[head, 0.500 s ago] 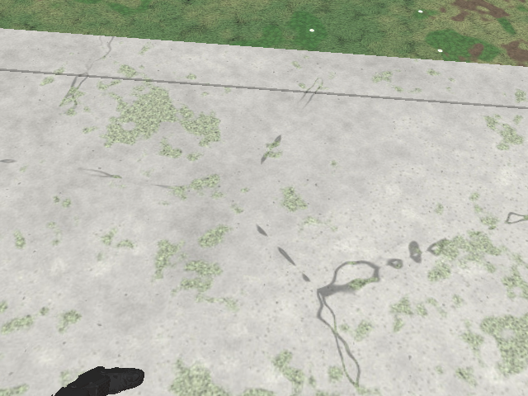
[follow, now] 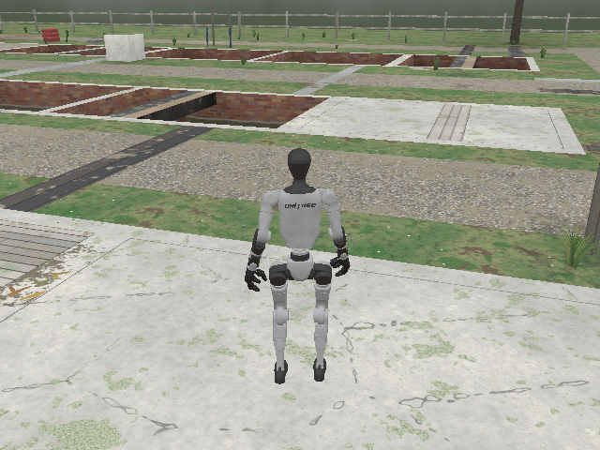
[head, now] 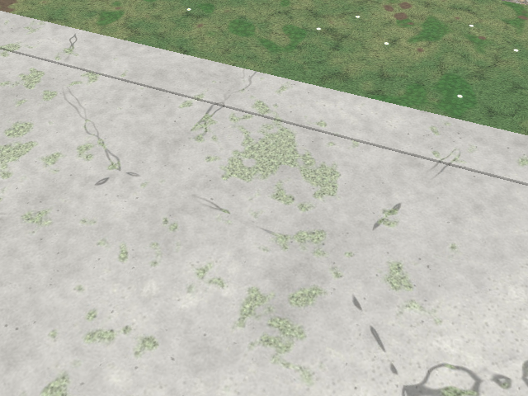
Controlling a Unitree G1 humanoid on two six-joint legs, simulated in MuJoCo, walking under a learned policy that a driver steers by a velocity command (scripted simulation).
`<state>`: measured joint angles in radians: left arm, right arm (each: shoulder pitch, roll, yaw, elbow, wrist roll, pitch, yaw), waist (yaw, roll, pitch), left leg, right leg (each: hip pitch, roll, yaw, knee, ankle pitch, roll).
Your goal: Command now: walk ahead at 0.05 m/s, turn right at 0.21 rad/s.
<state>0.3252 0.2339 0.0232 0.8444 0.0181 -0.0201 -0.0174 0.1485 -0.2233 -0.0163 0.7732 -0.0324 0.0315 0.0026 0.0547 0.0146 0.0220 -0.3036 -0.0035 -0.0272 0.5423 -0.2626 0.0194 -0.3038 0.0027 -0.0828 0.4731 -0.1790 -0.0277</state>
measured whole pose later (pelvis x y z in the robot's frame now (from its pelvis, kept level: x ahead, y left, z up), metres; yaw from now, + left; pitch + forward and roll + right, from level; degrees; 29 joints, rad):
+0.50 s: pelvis -0.02 -0.03 +0.01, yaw -17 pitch +1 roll +2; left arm 0.27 0.27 0.06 0.73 0.01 0.04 -0.01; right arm 0.18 -0.29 -0.06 0.77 -0.02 0.05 -0.02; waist 0.00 0.04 0.05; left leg -0.48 0.01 0.01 1.02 -0.41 -0.02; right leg -0.23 0.06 0.03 0.48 -0.26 -0.08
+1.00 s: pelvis -0.01 +0.00 +0.01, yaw -28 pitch +0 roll -1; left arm 0.23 0.29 0.05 0.73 0.01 0.05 0.00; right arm 0.19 -0.24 -0.01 0.73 -0.02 0.01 -0.03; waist 0.01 -0.05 0.05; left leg -0.22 -0.03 -0.02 0.45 -0.23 0.04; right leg -0.33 0.13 0.14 0.77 -0.45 -0.01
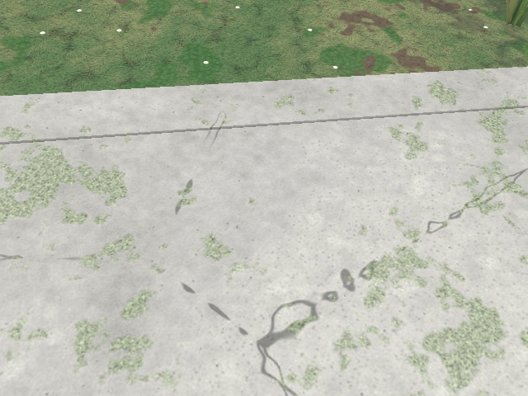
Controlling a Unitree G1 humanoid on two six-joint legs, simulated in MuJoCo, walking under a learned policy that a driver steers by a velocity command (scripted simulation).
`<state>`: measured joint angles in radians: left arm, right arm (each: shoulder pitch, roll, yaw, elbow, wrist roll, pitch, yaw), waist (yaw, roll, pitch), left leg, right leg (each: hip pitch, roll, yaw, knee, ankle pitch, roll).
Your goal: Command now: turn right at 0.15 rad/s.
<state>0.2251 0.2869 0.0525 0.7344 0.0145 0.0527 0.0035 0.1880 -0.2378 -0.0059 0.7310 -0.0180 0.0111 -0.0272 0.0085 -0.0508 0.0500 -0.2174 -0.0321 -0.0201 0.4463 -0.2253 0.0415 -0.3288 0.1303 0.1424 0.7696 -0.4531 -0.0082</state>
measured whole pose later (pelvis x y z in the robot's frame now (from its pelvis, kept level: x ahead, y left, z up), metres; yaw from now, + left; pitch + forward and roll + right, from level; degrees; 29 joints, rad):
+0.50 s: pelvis -0.01 -0.01 +0.00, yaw +0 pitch -2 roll +0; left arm 0.22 0.23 0.00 0.97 0.01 0.01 0.03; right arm 0.22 -0.25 -0.02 0.95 -0.01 0.01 -0.02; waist -0.01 0.00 0.04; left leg -0.17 -0.02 -0.03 0.39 -0.18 0.01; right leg -0.10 0.04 0.06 0.39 -0.25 -0.02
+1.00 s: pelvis -0.01 -0.02 +0.00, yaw +0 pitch -2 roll +0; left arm 0.27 0.19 -0.02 1.12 0.01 0.00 0.04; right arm 0.25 -0.19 0.00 1.13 -0.01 0.01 -0.03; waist -0.01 0.00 0.03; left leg -0.18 -0.02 -0.04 0.39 -0.19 0.01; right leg -0.10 0.05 0.05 0.38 -0.25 -0.03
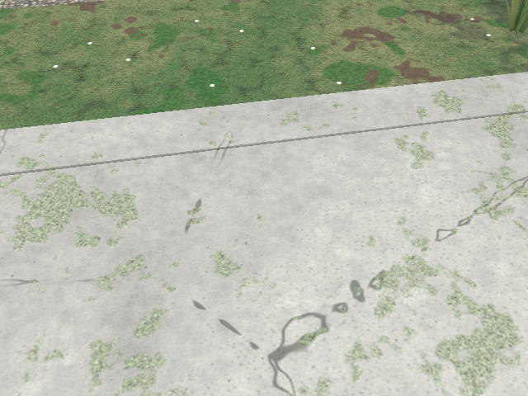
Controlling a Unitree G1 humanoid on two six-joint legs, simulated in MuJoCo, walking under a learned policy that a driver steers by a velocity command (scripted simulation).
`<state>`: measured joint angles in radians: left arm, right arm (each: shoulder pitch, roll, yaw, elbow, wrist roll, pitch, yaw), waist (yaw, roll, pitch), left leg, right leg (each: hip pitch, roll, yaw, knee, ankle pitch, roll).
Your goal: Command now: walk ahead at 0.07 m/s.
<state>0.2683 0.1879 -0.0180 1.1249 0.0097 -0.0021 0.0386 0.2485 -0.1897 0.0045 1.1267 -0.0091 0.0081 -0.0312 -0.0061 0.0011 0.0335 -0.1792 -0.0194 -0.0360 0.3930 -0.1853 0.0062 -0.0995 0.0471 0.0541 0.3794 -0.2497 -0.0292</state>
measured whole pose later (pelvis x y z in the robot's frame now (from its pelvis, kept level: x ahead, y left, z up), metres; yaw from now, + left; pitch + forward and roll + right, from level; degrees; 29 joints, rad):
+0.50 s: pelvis +0.15 +0.05 +0.00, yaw +0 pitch +1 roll -1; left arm 0.17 0.22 0.04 1.01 0.03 -0.04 -0.03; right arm 0.50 -0.15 -0.01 1.12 -0.02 -0.09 -0.01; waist -0.03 -0.03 0.01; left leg 0.03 -0.07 0.04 0.23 -0.28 0.09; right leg -0.58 -0.05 -0.05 1.01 -0.21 -0.06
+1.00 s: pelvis +0.43 +0.02 +0.00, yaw +1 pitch -1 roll -1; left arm 0.42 0.18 0.04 1.09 0.01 -0.10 0.00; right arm 0.16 -0.21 -0.04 0.95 -0.04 -0.04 0.03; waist 0.02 0.03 0.04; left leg -0.62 0.11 0.00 0.99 -0.15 0.05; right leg -0.05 0.11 -0.10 0.25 -0.20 -0.12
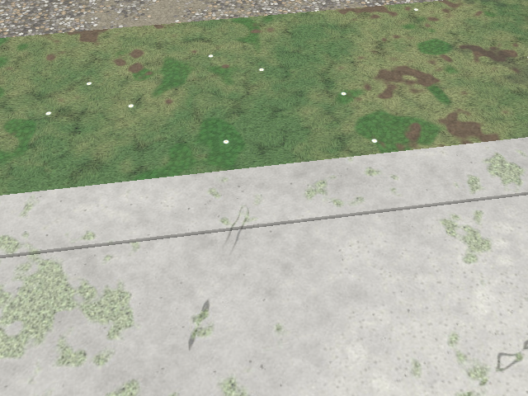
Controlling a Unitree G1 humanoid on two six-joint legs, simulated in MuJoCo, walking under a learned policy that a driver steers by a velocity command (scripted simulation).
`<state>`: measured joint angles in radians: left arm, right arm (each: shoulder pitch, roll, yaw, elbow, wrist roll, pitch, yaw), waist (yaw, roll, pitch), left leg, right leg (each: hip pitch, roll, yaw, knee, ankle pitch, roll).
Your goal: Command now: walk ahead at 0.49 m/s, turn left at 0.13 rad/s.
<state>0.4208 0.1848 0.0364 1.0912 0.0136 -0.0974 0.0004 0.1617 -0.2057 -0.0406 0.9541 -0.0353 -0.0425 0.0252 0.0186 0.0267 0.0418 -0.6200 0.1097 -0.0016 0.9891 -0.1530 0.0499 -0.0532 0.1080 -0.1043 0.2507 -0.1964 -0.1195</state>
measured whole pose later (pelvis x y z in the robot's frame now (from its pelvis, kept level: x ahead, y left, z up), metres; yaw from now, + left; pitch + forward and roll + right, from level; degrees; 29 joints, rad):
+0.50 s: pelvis +0.28 +0.07 +0.00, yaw +14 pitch +0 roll +0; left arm 0.14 0.22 0.04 0.85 0.05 -0.06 -0.01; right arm 0.34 -0.23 -0.07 0.99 0.00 -0.06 0.00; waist -0.02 -0.02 0.05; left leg -0.15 -0.16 -0.02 0.33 -0.18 0.15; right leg -0.60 -0.11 0.04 1.06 -0.25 0.01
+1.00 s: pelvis +0.57 +0.09 +0.00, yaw +29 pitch +1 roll -1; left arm 0.25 0.24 0.04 0.83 0.03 -0.09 -0.01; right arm 0.27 -0.29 -0.07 0.84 -0.04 -0.04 0.02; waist 0.00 0.04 0.03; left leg -0.47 -0.03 -0.07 1.10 -0.33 0.07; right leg -0.23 0.04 -0.06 0.40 -0.18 -0.05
